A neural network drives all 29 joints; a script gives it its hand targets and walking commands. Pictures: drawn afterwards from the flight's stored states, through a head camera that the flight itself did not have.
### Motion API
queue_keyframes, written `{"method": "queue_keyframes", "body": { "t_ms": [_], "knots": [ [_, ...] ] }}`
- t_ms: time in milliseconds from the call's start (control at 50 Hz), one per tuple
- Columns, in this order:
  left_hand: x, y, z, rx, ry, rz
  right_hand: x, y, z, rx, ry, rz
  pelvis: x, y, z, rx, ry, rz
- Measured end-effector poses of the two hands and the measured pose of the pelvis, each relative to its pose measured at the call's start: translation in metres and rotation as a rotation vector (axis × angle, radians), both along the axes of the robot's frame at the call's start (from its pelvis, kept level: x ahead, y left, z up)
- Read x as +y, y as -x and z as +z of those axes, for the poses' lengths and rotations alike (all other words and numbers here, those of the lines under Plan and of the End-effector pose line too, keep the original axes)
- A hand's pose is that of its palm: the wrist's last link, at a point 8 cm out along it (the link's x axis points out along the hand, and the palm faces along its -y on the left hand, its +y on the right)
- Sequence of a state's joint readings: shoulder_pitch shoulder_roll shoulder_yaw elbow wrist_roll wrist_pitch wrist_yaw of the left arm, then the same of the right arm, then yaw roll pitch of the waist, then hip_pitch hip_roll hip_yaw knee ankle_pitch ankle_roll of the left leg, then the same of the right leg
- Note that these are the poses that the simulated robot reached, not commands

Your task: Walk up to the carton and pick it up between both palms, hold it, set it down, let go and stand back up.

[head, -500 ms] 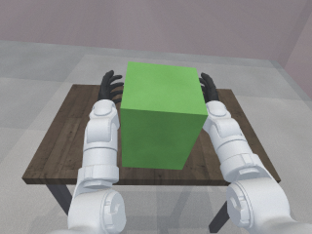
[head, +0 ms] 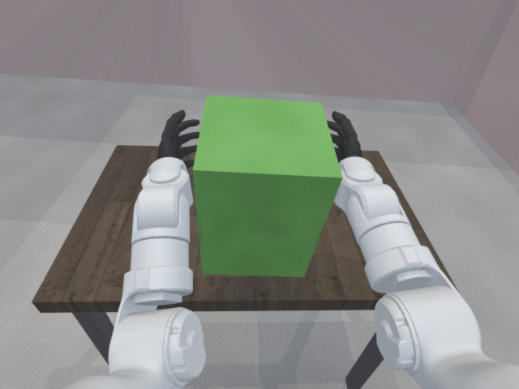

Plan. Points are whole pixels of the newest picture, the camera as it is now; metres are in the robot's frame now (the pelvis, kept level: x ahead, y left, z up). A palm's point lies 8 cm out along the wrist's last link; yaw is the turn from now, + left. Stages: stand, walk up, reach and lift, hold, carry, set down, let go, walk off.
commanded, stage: reach and lift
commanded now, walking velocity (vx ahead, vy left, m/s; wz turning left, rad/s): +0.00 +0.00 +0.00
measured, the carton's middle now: (258, 192) +0.38 +0.02 +0.14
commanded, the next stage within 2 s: hold in 0.56 s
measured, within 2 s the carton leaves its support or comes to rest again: neither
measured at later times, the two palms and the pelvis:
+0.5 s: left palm (167, 152) +0.37 +0.16 +0.22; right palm (349, 151) +0.39 -0.11 +0.22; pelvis +0.00 +0.00 +0.00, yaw +0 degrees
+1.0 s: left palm (166, 149) +0.36 +0.15 +0.23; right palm (357, 148) +0.37 -0.11 +0.23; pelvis -0.01 +0.00 +0.00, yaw +0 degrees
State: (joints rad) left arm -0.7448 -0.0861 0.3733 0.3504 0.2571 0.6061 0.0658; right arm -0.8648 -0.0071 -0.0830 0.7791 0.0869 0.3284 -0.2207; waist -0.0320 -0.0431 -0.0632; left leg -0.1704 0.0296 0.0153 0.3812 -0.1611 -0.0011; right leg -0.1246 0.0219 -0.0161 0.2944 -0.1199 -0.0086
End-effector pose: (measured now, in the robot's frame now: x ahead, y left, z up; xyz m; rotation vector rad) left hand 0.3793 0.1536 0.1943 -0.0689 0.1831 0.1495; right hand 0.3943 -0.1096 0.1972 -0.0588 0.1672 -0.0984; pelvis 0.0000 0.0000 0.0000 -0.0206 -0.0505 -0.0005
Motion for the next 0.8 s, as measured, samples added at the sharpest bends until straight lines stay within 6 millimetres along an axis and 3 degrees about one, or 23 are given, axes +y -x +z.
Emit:
{"method": "queue_keyframes", "body": {
  "t_ms": [400, 580, 800],
  "knots": [
    [0.002, 0.001, 0.016, -0.015, -0.003, -0.004, 0.002, 0.001, 0.015, -0.021, -0.021, -0.006, 0.0, 0.0, 0.0, -0.01, 0.0, 0.001],
    [0.004, 0.009, 0.03, -0.043, 0.002, -0.007, 0.004, 0.009, 0.029, -0.051, -0.031, -0.008, 0.0, 0.002, 0.0, -0.029, 0.001, 0.004],
    [0.001, 0.017, 0.033, -0.03, 0.001, -0.019, 0.001, 0.02, 0.034, -0.041, -0.029, -0.017, 0.0, 0.007, -0.001, -0.044, 0.001, 0.004]
  ]
}}
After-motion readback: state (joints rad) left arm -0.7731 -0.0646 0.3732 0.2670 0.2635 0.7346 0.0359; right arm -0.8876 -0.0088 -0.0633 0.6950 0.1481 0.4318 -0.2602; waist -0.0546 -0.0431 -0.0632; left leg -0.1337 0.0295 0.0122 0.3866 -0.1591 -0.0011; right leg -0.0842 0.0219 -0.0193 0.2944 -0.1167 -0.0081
